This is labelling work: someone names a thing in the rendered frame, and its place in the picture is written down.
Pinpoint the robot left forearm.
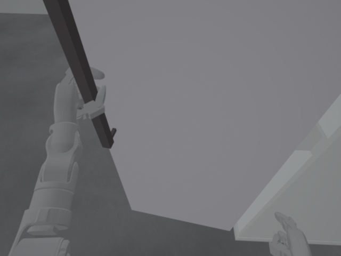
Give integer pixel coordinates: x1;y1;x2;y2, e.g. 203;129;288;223
8;122;83;256

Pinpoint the left robot hand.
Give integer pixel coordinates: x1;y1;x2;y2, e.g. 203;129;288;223
54;67;106;125

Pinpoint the handle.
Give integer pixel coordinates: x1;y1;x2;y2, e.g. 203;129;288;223
43;0;117;149

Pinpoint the fridge door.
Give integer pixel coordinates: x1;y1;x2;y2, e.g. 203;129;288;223
68;0;341;231

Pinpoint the right robot hand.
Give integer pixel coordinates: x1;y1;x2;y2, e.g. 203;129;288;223
269;212;312;256

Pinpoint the left robot upper arm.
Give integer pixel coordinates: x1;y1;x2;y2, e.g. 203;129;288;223
12;237;70;256

